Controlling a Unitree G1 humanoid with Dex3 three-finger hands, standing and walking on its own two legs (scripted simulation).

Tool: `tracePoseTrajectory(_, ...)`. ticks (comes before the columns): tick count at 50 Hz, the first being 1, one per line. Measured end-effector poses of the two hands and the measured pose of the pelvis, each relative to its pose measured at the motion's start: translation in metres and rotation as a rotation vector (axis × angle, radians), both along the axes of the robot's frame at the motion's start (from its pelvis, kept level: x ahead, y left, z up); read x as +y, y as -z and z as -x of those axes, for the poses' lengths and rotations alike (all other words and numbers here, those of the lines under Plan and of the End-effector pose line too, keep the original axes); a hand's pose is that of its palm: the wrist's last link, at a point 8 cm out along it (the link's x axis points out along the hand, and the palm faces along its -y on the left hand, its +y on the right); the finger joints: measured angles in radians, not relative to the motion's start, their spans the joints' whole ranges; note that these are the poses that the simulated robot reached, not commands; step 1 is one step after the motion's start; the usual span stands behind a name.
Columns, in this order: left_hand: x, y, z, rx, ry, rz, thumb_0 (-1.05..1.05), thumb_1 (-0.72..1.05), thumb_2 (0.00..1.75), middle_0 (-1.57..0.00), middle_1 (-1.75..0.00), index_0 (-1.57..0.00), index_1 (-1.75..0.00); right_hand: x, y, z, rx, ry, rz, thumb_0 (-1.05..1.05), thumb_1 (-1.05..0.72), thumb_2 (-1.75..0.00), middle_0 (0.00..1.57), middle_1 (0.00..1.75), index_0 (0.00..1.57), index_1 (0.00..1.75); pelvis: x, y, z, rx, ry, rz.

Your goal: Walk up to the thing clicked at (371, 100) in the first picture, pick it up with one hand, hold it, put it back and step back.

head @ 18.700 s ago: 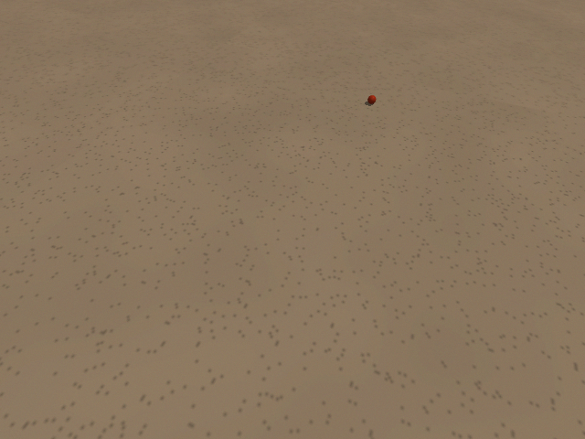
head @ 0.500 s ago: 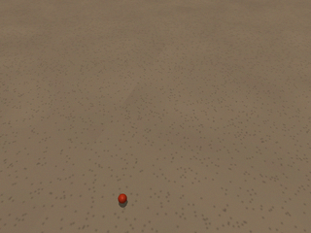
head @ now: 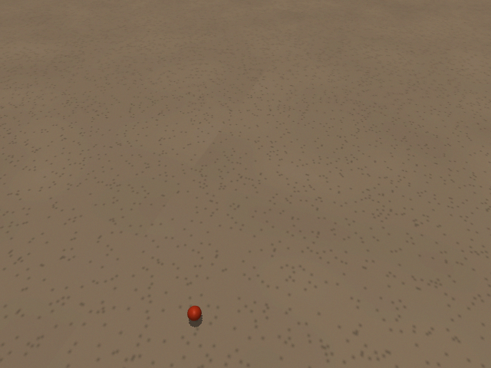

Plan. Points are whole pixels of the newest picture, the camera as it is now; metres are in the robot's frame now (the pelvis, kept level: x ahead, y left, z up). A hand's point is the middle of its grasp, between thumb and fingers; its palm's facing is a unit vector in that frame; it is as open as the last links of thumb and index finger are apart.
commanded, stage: stand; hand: left
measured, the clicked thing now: (194, 313) +0.45 +0.20 -0.75
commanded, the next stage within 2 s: walk up in 0.26 s
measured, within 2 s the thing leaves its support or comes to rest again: neither
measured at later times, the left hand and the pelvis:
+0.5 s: hand out of the picture +0.08 +0.29 -0.17, palm faces -0.03 -0.92 -0.38, open 7.4 cm; pelvis -0.04 +0.02 -0.02, yaw +0 degrees
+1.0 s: hand out of the picture -0.04 +0.28 -0.18, palm faces -0.10 -0.92 -0.39, open 7.4 cm; pelvis -0.16 +0.02 -0.03, yaw -4 degrees
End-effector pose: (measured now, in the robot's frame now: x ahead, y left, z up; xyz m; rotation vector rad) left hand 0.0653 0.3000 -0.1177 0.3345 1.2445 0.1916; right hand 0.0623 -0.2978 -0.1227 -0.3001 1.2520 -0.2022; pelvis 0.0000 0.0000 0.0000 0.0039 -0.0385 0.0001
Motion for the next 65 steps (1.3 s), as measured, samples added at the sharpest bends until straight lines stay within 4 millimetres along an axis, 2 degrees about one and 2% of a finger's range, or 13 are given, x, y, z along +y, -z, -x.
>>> tracePoseTrajectory(14, 0.000, 0.000, -0.007, -0.008, 0.000, 0.002, 0.00, 0.90, 0.90, -0.21, -0.30, -0.21, -0.30, -0.001, 0.000, -0.001, 0.008, 0.006, 0.001, 0.00, -0.90, -0.90, 0.21, 0.30, 0.21, 0.30, 0.000, 0.000, -0.002, 0.005, 0.002, 0.001)
tracePoseTrajectory(22, 0.018, 0.007, -0.008, -0.044, -0.016, -0.027, 0.00, 0.90, 0.90, -0.21, -0.30, -0.21, -0.30, -0.008, 0.005, 0.003, -0.006, 0.006, 0.050, 0.00, -0.90, -0.90, 0.21, 0.30, 0.21, 0.30, 0.009, 0.013, 0.028, 0.002, -0.006, 0.007)
tracePoseTrajectory(27, 0.038, 0.020, -0.012, -0.085, 0.032, -0.032, 0.00, 0.90, 0.90, -0.21, -0.30, -0.21, -0.30, -0.001, 0.005, 0.026, -0.016, 0.009, 0.097, 0.00, -0.91, -0.90, 0.21, 0.30, 0.21, 0.30, 0.030, 0.026, 0.048, 0.009, -0.006, 0.002)
tracePoseTrajectory(29, 0.047, 0.028, -0.015, -0.109, 0.040, -0.030, 0.00, 0.90, 0.90, -0.21, -0.30, -0.21, -0.30, 0.005, 0.007, 0.043, -0.005, 0.007, 0.118, 0.00, -0.91, -0.90, 0.21, 0.30, 0.20, 0.30, 0.038, 0.033, 0.058, 0.010, -0.003, 0.001)
tracePoseTrajectory(32, 0.051, 0.030, -0.010, -0.116, 0.044, -0.031, 0.00, 0.90, 0.90, -0.21, -0.30, -0.20, -0.30, 0.017, 0.003, 0.070, 0.034, 0.009, 0.114, 0.00, -0.91, -0.90, 0.21, 0.30, 0.21, 0.30, 0.042, 0.029, 0.071, -0.002, 0.004, 0.014)
tracePoseTrajectory(36, 0.049, 0.027, 0.010, -0.091, 0.055, -0.010, 0.00, 0.90, 0.90, -0.20, -0.30, -0.20, -0.30, 0.027, -0.006, 0.096, 0.046, 0.030, 0.116, 0.00, -0.90, -0.90, 0.21, 0.30, 0.21, 0.30, 0.044, 0.020, 0.085, 0.005, 0.025, 0.027)
tracePoseTrajectory(41, 0.045, 0.027, 0.046, -0.037, 0.074, -0.006, 0.00, 0.90, 0.90, -0.21, -0.30, -0.20, -0.30, 0.028, -0.008, 0.115, -0.001, 0.044, 0.113, 0.00, -0.90, -0.90, 0.21, 0.30, 0.21, 0.30, 0.042, 0.018, 0.107, 0.006, 0.053, 0.031)
tracePoseTrajectory(48, 0.031, 0.024, 0.095, -0.033, 0.086, -0.034, 0.00, 0.90, 0.90, -0.21, -0.30, -0.20, -0.30, 0.006, 0.009, 0.139, -0.070, 0.039, 0.089, 0.00, -0.90, -0.90, 0.21, 0.30, 0.21, 0.30, 0.026, 0.030, 0.147, -0.004, 0.089, 0.022)
tracePoseTrajectory(54, 0.019, 0.004, 0.142, -0.052, 0.060, -0.039, 0.00, 0.90, 0.90, -0.21, -0.30, -0.21, -0.30, -0.004, 0.009, 0.164, -0.083, 0.044, 0.071, 0.00, -0.90, -0.90, 0.21, 0.30, 0.21, 0.30, 0.020, 0.021, 0.178, -0.006, 0.069, -0.008)
tracePoseTrajectory(59, 0.022, -0.002, 0.158, -0.112, 0.056, -0.058, 0.00, 0.90, 0.90, -0.21, -0.30, -0.21, -0.30, -0.001, 0.008, 0.194, -0.062, -0.001, 0.079, 0.00, -0.90, -0.90, 0.21, 0.30, 0.21, 0.30, 0.021, 0.021, 0.206, 0.009, 0.033, -0.015)
tracePoseTrajectory(63, 0.031, 0.008, 0.169, -0.181, 0.048, -0.045, 0.00, 0.90, 0.90, -0.21, -0.30, -0.21, -0.30, 0.006, 0.013, 0.219, -0.040, -0.045, 0.102, 0.00, -0.90, -0.90, 0.21, 0.30, 0.21, 0.30, 0.026, 0.032, 0.234, 0.003, -0.010, -0.009)
tracePoseTrajectory(65, 0.033, 0.013, 0.182, -0.184, 0.034, -0.033, 0.00, 0.90, 0.90, -0.21, -0.30, -0.21, -0.30, 0.012, 0.011, 0.233, -0.033, -0.055, 0.099, 0.00, -0.90, -0.90, 0.21, 0.30, 0.21, 0.30, 0.026, 0.032, 0.249, -0.013, 0.000, -0.030)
